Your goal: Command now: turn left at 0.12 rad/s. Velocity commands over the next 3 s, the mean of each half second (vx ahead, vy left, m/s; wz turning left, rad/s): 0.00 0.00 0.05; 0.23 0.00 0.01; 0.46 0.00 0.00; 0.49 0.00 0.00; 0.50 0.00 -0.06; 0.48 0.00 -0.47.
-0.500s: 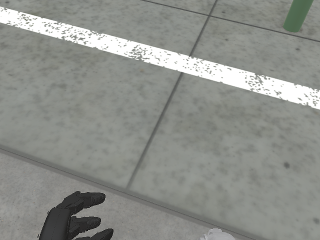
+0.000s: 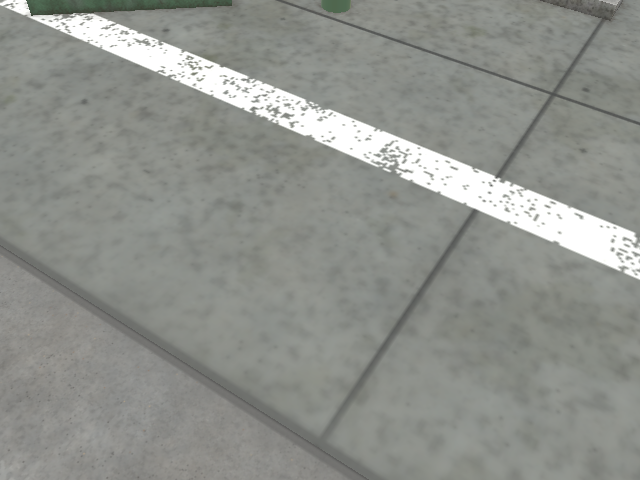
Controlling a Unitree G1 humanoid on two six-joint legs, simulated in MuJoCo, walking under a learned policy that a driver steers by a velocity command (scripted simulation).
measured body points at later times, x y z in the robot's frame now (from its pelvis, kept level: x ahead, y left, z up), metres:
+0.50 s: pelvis +0.02 +0.01 -0.04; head +0.02 +0.01 +0.41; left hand +0.19 +0.21 -0.16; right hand +0.06 -0.23 -0.18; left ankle -0.02 +0.13 -0.79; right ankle +0.07 -0.11 -0.66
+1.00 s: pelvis +0.11 -0.04 -0.01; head +0.10 -0.04 +0.44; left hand +0.14 +0.21 -0.15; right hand +0.20 -0.29 -0.13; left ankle +0.03 +0.13 -0.54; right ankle +0.07 -0.11 -0.66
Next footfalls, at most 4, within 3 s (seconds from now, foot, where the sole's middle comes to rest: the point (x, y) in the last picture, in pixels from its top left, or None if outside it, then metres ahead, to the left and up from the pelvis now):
1.36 left None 0.44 0.10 -0.70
1.92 right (393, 352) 0.79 -0.12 -0.70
2.46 left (293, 256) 1.06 0.12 -0.70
3.00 right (406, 198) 1.29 -0.18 -0.70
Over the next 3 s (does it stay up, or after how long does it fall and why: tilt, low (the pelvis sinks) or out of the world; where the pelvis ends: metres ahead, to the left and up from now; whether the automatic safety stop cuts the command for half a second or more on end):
stays up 1.17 -0.05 0.06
